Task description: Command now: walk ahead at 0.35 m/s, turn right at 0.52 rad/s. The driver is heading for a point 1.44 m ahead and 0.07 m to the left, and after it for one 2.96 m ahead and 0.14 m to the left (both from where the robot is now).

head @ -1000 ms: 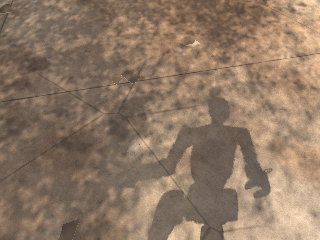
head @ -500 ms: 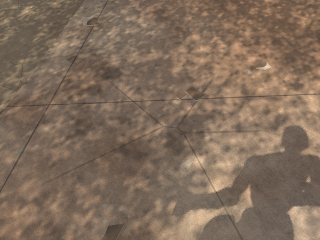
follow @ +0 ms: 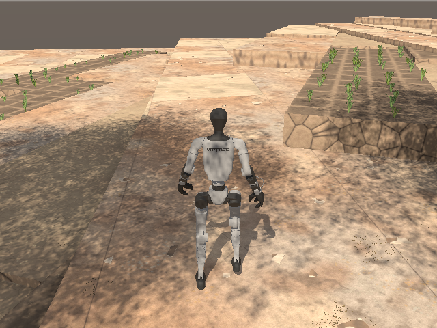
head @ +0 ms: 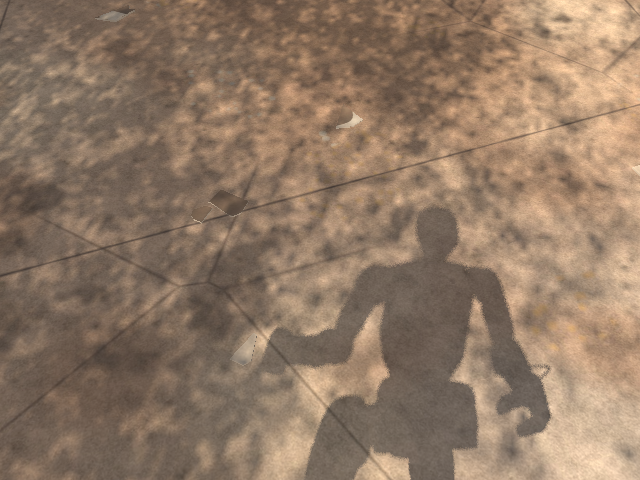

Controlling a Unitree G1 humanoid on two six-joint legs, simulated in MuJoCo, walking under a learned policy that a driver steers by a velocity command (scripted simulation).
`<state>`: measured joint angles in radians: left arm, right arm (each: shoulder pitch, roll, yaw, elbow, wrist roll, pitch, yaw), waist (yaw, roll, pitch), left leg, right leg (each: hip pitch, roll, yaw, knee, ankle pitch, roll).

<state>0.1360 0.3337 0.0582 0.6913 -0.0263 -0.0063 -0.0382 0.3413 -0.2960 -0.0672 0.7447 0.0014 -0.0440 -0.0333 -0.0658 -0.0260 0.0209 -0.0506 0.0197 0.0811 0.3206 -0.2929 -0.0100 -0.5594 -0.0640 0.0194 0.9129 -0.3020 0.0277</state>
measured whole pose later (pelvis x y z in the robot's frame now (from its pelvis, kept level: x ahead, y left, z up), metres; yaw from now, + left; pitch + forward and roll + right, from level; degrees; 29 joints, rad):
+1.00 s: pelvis +0.53 -0.10 +0.00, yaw +10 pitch +2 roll +1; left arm 0.10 0.30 0.01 0.63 0.01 -0.10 -0.01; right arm 0.31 -0.30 -0.06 0.69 0.02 -0.04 0.00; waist -0.06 -0.03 0.04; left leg -0.17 -0.12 -0.14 0.38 -0.23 0.07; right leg -0.64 -0.08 0.12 0.67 -0.04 0.08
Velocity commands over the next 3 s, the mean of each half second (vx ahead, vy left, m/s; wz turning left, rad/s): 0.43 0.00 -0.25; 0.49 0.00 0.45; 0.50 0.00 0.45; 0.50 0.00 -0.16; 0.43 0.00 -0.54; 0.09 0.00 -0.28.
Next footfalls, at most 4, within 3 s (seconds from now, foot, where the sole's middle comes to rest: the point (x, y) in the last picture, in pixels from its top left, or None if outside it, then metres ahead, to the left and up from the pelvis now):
0.14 right None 0.16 -0.16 -0.78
0.68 left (322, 460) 0.52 -0.01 -0.78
1.12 right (399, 337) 0.80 -0.21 -0.78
1.62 left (254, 292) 0.95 0.13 -0.78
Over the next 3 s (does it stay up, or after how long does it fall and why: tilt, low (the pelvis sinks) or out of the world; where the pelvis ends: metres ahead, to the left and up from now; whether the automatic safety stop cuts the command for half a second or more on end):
stays up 1.41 0.08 -0.01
